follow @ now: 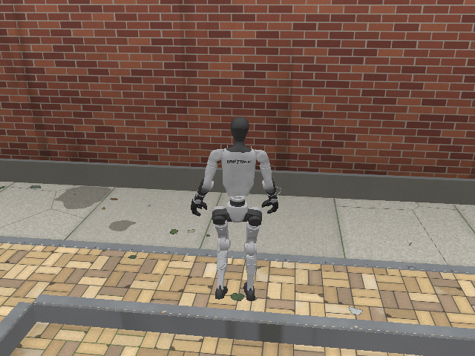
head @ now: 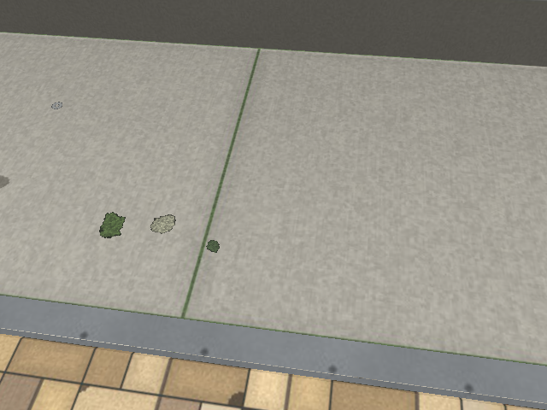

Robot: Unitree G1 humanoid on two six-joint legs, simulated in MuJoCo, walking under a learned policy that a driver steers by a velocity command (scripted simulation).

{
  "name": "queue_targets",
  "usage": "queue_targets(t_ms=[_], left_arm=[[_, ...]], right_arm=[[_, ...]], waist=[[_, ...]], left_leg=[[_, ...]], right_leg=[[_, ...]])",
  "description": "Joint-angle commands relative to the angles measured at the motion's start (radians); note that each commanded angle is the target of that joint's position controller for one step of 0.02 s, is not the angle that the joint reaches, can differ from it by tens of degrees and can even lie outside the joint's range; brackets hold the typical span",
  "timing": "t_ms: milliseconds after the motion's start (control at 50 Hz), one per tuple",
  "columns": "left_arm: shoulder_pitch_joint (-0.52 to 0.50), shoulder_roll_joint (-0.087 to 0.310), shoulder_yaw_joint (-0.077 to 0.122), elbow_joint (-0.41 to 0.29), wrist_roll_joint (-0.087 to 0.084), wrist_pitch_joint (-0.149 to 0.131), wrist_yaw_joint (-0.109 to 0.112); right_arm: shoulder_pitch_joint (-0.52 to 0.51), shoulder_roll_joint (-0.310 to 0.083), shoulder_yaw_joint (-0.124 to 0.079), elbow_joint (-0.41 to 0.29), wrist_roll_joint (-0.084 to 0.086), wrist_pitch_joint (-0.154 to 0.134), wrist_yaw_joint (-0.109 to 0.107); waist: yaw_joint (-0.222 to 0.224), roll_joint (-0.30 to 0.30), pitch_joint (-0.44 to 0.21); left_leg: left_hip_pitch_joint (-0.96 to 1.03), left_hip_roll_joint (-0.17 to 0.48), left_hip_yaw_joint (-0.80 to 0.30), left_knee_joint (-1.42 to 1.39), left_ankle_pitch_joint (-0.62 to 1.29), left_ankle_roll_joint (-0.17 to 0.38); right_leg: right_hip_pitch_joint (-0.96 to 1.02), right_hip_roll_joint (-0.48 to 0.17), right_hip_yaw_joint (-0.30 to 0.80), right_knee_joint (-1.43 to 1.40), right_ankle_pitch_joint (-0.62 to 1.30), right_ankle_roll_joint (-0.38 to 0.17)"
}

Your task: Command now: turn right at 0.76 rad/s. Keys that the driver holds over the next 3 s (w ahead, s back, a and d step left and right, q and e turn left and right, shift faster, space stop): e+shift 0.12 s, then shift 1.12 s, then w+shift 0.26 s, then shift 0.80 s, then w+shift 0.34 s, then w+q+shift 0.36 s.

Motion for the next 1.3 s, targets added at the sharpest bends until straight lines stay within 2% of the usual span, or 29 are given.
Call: queue_targets(t_ms=[20,80,140,220,260,300,320,340,360,380,400,420,440,500,560,600,660,680,700,720,740,760,800,900,1040,1240,1260,1280,1300], left_arm=[[-0.076,0.124,0.036,-0.113,-0.017,0.013,0.022],[-0.038,0.147,0.053,-0.111,-0.001,0.027,0.032],[-0.047,0.164,0.061,-0.119,-0.001,0.037,0.038],[-0.055,0.138,0.047,-0.119,0.011,0.046,0.024],[-0.063,0.132,0.04,-0.117,0.009,0.048,0.016],[-0.095,0.126,0.033,-0.117,-0.002,0.052,0.013],[-0.087,0.111,0.027,-0.111,-0.006,0.052,0.009],[-0.047,0.077,0.014,-0.108,0.008,0.048,0.005],[-0.049,0.095,0.019,-0.124,0.002,0.034,0.004],[-0.071,0.167,0.043,-0.113,0.017,0.017,0.003],[-0.084,0.19,0.053,-0.091,0.004,0.013,0.001],[-0.077,0.155,0.045,-0.065,0.0,0.022,0.002],[-0.072,0.12,0.035,-0.053,0.004,0.031,0.006],[-0.091,0.052,0.008,-0.05,-0.003,0.033,0.005],[-0.138,0.004,-0.015,-0.051,0.001,0.026,-0.003],[-0.127,0.022,-0.009,-0.032,-0.005,0.024,-0.008],[-0.054,0.047,0.0,0.023,0.001,0.019,-0.013],[-0.043,0.075,0.002,0.019,0.015,0.016,-0.009],[-0.032,0.128,0.01,0.016,0.028,0.013,-0.004],[-0.022,0.096,0.007,0.051,0.026,0.009,-0.015],[-0.043,0.031,-0.009,0.043,0.026,0.002,-0.023],[-0.055,0.008,-0.018,0.05,0.032,-0.004,-0.023],[-0.067,0.023,-0.017,0.053,0.026,-0.018,-0.02],[-0.029,0.018,-0.024,0.09,0.021,-0.03,-0.012],[0.0,0.012,-0.031,0.146,0.017,-0.035,-0.01],[0.041,0.009,-0.034,0.246,0.015,-0.032,-0.006],[0.048,0.098,0.001,0.214,0.029,-0.049,-0.071],[0.151,0.177,0.041,0.253,0.059,-0.065,-0.082],[0.182,0.177,0.047,0.26,0.072,-0.092,-0.056]], right_arm=[[-0.046,-0.057,-0.022,-0.094,0.009,-0.011,-0.001],[-0.034,-0.045,-0.025,-0.078,0.023,-0.015,-0.012],[-0.026,-0.044,-0.029,-0.056,0.023,-0.02,-0.022],[-0.017,-0.06,-0.038,-0.046,0.025,-0.03,-0.015],[-0.011,-0.062,-0.04,-0.048,0.025,-0.039,-0.008],[0.031,-0.055,-0.043,-0.033,0.023,-0.049,0.001],[0.033,-0.057,-0.047,-0.034,0.017,-0.049,0.004],[0.028,-0.109,-0.054,-0.052,-0.008,-0.046,0.002],[0.026,-0.175,-0.071,-0.051,-0.031,-0.039,-0.002],[0.034,-0.155,-0.076,-0.062,-0.039,-0.041,-0.006],[0.016,-0.118,-0.065,-0.076,-0.026,-0.04,-0.015],[-0.014,-0.089,-0.055,-0.083,-0.008,-0.034,-0.025],[-0.025,-0.069,-0.044,-0.088,0.008,-0.032,-0.031],[-0.005,-0.026,-0.019,-0.087,0.004,-0.023,-0.037],[0.034,-0.035,-0.021,-0.078,0.005,-0.015,-0.031],[0.092,-0.082,-0.035,-0.063,0.005,-0.005,-0.026],[0.14,-0.085,-0.037,-0.04,0.03,-0.005,-0.023],[0.162,-0.078,-0.033,-0.031,0.025,-0.018,-0.018],[0.164,-0.056,-0.026,-0.042,0.005,-0.038,-0.005],[0.138,-0.011,-0.017,-0.039,0.0,-0.052,-0.003],[0.08,-0.021,-0.017,-0.04,-0.006,-0.054,-0.003],[0.052,-0.011,-0.017,-0.042,-0.004,-0.051,-0.004],[0.068,-0.013,-0.02,-0.031,-0.003,-0.036,-0.011],[0.108,-0.011,-0.025,0.008,0.003,-0.028,-0.015],[0.127,-0.019,-0.031,0.06,0.004,-0.022,-0.024],[0.153,-0.029,-0.031,0.15,0.007,-0.014,-0.037],[0.141,-0.085,-0.056,0.127,-0.014,-0.028,0.033],[0.11,-0.126,-0.076,0.126,-0.041,-0.031,0.058],[0.087,-0.079,-0.069,0.107,-0.074,-0.039,0.05]], waist=[[-0.055,-0.087,-0.133],[-0.043,-0.139,-0.176],[-0.032,-0.159,-0.183],[-0.004,-0.203,-0.175],[0.0,-0.203,-0.162],[-0.03,-0.181,-0.146],[-0.033,-0.146,-0.131],[-0.005,0.002,-0.134],[0.011,0.253,-0.061],[-0.032,0.263,-0.064],[-0.036,0.165,-0.054],[-0.022,0.102,-0.041],[-0.024,0.088,-0.028],[-0.035,0.104,-0.036],[-0.062,0.166,-0.058],[-0.086,0.197,-0.062],[-0.054,0.154,-0.037],[-0.051,0.112,-0.053],[-0.074,-0.016,-0.101],[-0.068,-0.153,-0.125],[-0.043,-0.115,-0.094],[-0.043,-0.105,-0.076],[-0.047,-0.089,-0.026],[-0.048,-0.053,-0.002],[-0.044,-0.013,0.0],[-0.039,-0.011,0.001],[-0.039,-0.029,0.026],[0.023,-0.108,0.12],[0.041,-0.205,0.142]], left_leg=[[-0.128,0.022,-0.043,-0.06,0.045,-0.029],[-0.086,-0.001,-0.048,-0.229,0.066,-0.045],[-0.028,0.004,-0.056,-0.338,0.109,-0.04],[0.074,0.037,-0.036,-0.419,0.124,-0.02],[0.113,0.049,-0.026,-0.495,0.123,-0.003],[0.22,0.057,-0.006,-0.682,0.237,0.025],[0.284,0.088,-0.028,-0.776,0.313,0.048],[0.355,0.249,-0.189,-0.833,0.41,0.107],[0.328,0.406,-0.373,-0.887,0.582,0.258],[0.264,0.498,-0.489,-0.918,0.531,0.357],[0.253,0.448,-0.429,-0.906,0.438,0.336],[0.241,0.38,-0.344,-0.892,0.356,0.285],[0.249,0.343,-0.301,-0.889,0.324,0.257],[0.271,0.267,-0.194,-0.886,0.34,0.245],[0.343,0.236,-0.162,-0.867,0.318,0.236],[0.353,0.259,-0.193,-0.844,0.343,0.258],[0.289,0.261,-0.212,-0.818,0.408,0.228],[0.229,0.254,-0.204,-0.807,0.416,0.187],[0.171,0.204,-0.134,-0.758,0.399,0.146],[0.217,0.131,-0.031,-0.755,0.295,0.097],[0.249,0.116,-0.017,-0.73,0.273,0.07],[0.264,0.116,-0.014,-0.723,0.28,0.065],[0.265,0.119,-0.02,-0.726,0.306,0.068],[0.283,0.124,-0.027,-0.732,0.317,0.068],[0.3,0.13,-0.032,-0.743,0.347,0.057],[0.313,0.133,-0.031,-0.761,0.383,0.06],[0.236,0.09,0.008,-0.788,-0.046,0.056],[0.067,0.072,0.024,-0.69,-0.183,0.059],[-0.069,0.083,0.071,-0.481,-0.033,0.031]], right_leg=[[0.206,-0.187,0.328,-0.173,0.317,-0.162],[0.24,-0.171,0.367,-0.17,0.301,-0.155],[0.22,-0.165,0.395,-0.166,0.21,-0.137],[0.182,-0.173,0.424,-0.15,0.213,-0.133],[0.187,-0.181,0.452,-0.135,0.238,-0.136],[0.156,-0.156,0.452,-0.104,0.198,-0.114],[0.12,-0.123,0.435,-0.076,0.112,-0.087],[0.042,-0.051,0.349,0.056,-0.099,-0.036],[-0.116,0.119,0.15,0.224,-0.377,0.028],[-0.144,0.074,0.109,0.466,-0.47,0.08],[-0.151,0.045,0.118,0.586,-0.406,0.098],[-0.145,0.035,0.115,0.644,-0.344,0.114],[-0.163,0.034,0.109,0.688,-0.3,0.124],[-0.126,0.019,0.059,0.647,-0.227,0.144],[-0.033,-0.056,-0.017,0.295,-0.224,0.155],[0.045,-0.049,-0.054,0.133,-0.263,0.148],[0.204,-0.044,-0.056,-0.186,0.004,0.089],[0.29,-0.096,0.01,-0.187,0.095,0.057],[0.37,-0.174,0.063,-0.098,0.293,0.02],[0.285,-0.162,0.053,-0.097,0.151,-0.019],[0.222,-0.146,0.062,-0.13,0.043,-0.023],[0.182,-0.141,0.062,-0.148,-0.022,-0.013],[0.138,-0.127,0.053,-0.156,-0.045,0.002],[0.111,-0.117,0.047,-0.163,-0.064,0.005],[0.121,-0.104,0.034,-0.168,-0.042,-0.001],[0.149,-0.088,0.008,-0.181,0.009,0.001],[0.136,-0.121,0.076,-0.299,-0.452,-0.058],[0.181,-0.237,0.223,-0.371,-0.675,-0.149],[0.257,-0.408,0.401,-0.433,-0.684,-0.232]])
Next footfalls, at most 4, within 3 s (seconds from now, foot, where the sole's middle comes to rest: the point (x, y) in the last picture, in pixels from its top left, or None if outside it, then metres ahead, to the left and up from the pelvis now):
0.34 left None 0.10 0.13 -0.77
0.68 right None -0.02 -0.10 -0.77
1.52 left None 0.10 0.15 -0.77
1.86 right None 0.34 -0.12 -0.77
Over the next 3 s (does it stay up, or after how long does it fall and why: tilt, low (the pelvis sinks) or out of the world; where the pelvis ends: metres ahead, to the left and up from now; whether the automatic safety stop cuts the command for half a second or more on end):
stays up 0.62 -0.14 -0.02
